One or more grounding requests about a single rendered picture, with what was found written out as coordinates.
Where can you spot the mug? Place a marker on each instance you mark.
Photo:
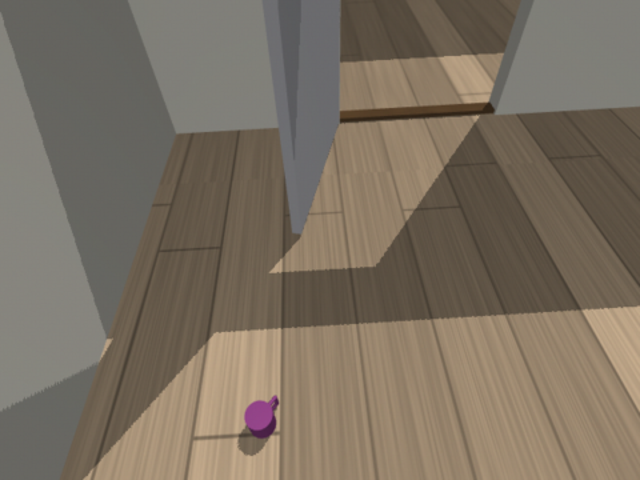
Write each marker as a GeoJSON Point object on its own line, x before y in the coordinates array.
{"type": "Point", "coordinates": [260, 419]}

